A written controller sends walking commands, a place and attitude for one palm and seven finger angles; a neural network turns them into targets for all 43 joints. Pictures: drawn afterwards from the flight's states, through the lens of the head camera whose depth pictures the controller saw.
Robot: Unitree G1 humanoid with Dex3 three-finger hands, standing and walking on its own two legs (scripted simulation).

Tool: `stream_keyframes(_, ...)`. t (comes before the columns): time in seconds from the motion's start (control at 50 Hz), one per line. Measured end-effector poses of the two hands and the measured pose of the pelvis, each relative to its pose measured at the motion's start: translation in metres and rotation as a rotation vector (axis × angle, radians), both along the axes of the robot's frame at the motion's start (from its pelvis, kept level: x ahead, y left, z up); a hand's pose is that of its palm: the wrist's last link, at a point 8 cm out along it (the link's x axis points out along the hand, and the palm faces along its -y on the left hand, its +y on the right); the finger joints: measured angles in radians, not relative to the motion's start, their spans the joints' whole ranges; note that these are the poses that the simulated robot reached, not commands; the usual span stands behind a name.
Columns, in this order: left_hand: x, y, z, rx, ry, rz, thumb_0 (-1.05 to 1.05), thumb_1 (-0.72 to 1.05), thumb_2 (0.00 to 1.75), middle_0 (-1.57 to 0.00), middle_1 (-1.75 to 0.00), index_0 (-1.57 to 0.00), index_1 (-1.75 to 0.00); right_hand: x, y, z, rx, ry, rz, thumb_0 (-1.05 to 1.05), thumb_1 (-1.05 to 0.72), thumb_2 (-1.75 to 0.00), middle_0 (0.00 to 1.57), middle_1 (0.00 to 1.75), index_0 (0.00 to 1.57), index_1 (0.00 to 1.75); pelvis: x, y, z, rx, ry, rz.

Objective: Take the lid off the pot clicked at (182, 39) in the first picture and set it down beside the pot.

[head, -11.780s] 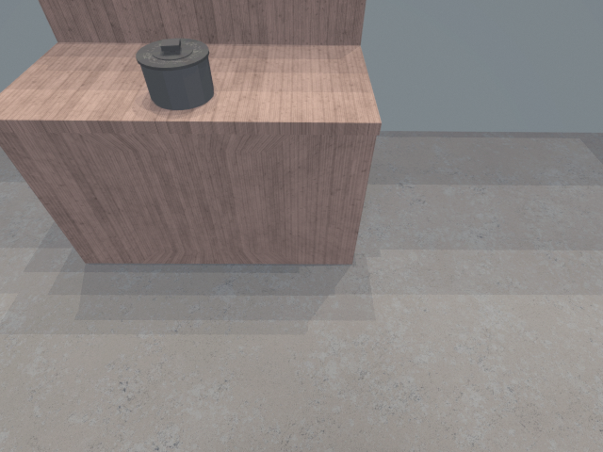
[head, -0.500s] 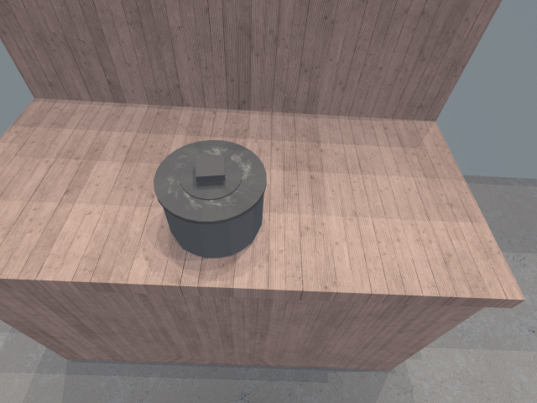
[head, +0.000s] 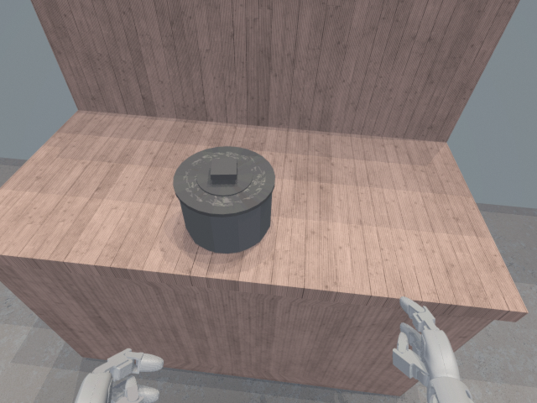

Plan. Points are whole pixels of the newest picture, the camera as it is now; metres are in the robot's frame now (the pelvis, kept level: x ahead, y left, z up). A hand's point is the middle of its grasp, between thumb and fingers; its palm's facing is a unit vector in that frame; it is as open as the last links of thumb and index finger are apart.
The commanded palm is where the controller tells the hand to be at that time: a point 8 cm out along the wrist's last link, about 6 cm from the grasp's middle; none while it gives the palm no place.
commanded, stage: lift the closed hand beside the body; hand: left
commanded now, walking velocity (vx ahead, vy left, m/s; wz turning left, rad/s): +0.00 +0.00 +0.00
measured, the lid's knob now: (224, 168) +0.50 +0.15 +0.08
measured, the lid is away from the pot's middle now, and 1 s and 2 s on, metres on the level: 0.00 0.00 0.00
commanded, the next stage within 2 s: raise the hand higher, near the body in 0.18 s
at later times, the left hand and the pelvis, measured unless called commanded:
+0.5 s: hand (112, 383) +0.14 +0.23 -0.01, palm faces +0.21 -0.90 -0.38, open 3.1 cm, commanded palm +0.10 +0.27 +0.03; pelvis +0.01 +0.00 +0.00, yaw -1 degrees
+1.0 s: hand (92, 324) +0.18 +0.25 +0.07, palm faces +0.27 -0.88 -0.39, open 3.1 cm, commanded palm +0.14 +0.28 +0.11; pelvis +0.03 +0.02 +0.01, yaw -1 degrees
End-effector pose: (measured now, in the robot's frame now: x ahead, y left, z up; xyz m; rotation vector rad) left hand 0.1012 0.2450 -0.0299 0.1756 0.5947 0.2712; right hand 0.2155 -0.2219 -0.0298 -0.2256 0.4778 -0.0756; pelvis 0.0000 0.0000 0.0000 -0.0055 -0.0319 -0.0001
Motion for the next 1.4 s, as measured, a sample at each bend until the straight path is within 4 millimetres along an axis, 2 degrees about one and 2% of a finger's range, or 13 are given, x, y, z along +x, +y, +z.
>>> stream_keyframes(0.1,-0.011,0.008,0.013,0.046,-0.005,0.039,0.02,0.9,0.9,-1.0,-1.19,-1.01,-1.19,0.006,0.002,0.001,-0.002,-0.022,0.022,0.01,-0.9,-0.9,0.2,0.3,0.2,0.3,-0.003,-0.006,0.001,-0.005,0.0,0.01)
stream_keyframes(0.22,-0.007,0.01,0.019,0.074,-0.015,0.034,0.02,0.9,0.9,-1.19,-1.39,-1.19,-1.39,-0.007,0.002,-0.013,0.02,0.034,0.003,0.01,-0.9,-0.9,0.2,0.3,0.2,0.3,0.0,-0.01,0.001,-0.002,-0.002,0.007)
stream_keyframes(0.38,0.002,0.017,0.042,0.128,-0.056,0.017,0.02,0.9,0.9,-1.27,-1.48,-1.27,-1.48,-0.045,-0.005,-0.047,0.034,0.21,-0.062,0.01,-0.9,-0.9,0.2,0.3,0.2,0.3,0.008,-0.008,0.002,0.0,-0.014,-0.006)
stream_keyframes(0.5,0.01,0.025,0.052,0.168,-0.056,-0.011,0.02,0.9,0.9,-1.28,-1.49,-1.29,-1.5,-0.057,-0.008,-0.058,0.03,0.265,-0.091,0.02,-0.9,-0.9,0.2,0.3,0.2,0.3,0.011,-0.004,0.003,0.0,-0.012,-0.013)
stream_keyframes(0.58,0.019,0.029,0.067,0.197,-0.112,-0.021,0.02,0.89,0.9,-1.29,-1.5,-1.29,-1.5,-0.051,-0.006,-0.056,0.029,0.253,-0.096,0.02,-0.9,-0.9,0.2,0.3,0.2,0.3,0.016,0.0,0.004,0.001,-0.01,-0.018)
stream_keyframes(0.68,0.026,0.032,0.077,0.202,-0.156,-0.034,0.02,0.89,0.9,-1.29,-1.5,-1.29,-1.5,-0.033,0.0,-0.047,0.034,0.205,-0.092,0.02,-0.9,-0.9,0.2,0.3,0.2,0.3,0.02,0.005,0.005,0.0,-0.013,-0.021)
stream_keyframes(0.8,0.035,0.035,0.099,0.221,-0.253,-0.046,0.02,0.89,0.9,-1.29,-1.5,-1.3,-1.5,-0.009,0.013,-0.033,0.034,0.134,-0.05,0.02,-0.9,-0.9,0.2,0.3,0.2,0.3,0.024,0.012,0.005,-0.001,-0.021,-0.019)
stream_keyframes(0.9,0.041,0.04,0.109,0.231,-0.298,-0.042,0.02,0.89,0.9,-1.29,-1.5,-1.3,-1.5,0.003,0.027,-0.027,0.042,0.11,-0.011,0.01,-0.9,-0.9,0.2,0.3,0.2,0.3,0.025,0.015,0.005,-0.003,-0.023,-0.016)
stream_keyframes(1.02,0.047,0.044,0.132,0.266,-0.386,-0.051,0.02,0.89,0.9,-1.29,-1.5,-1.3,-1.5,0.003,0.039,-0.028,0.049,0.118,0.024,0.01,-0.9,-0.9,0.2,0.3,0.2,0.3,0.025,0.019,0.005,-0.004,-0.026,-0.013)
stream_keyframes(1.18,0.056,0.047,0.154,0.306,-0.47,-0.062,0.02,0.89,0.9,-1.29,-1.5,-1.3,-1.5,-0.013,0.04,-0.038,0.06,0.168,0.022,0.01,-0.9,-0.9,0.2,0.3,0.21,0.3,0.022,0.02,0.005,-0.006,-0.034,-0.016)
stream_keyframes(1.3,0.072,0.035,0.177,0.862,-0.319,-0.31,0.02,0.86,0.9,-1.27,-1.48,-1.27,-1.48,-0.023,0.031,-0.051,0.054,0.266,0.038,0.01,-0.9,-0.9,0.2,0.3,0.21,0.3,0.011,0.019,0.002,-0.002,0.013,-0.032)
stream_keyframes(1.4,0.077,0.034,0.178,1.158,-0.125,-0.499,0.01,0.76,0.92,-1.22,-1.37,-1.23,-1.37,-0.026,0.02,-0.061,0.085,0.324,0.007,0.01,-0.9,-0.9,0.2,0.3,0.21,0.3,0.002,0.018,0.002,0.001,0.035,-0.05)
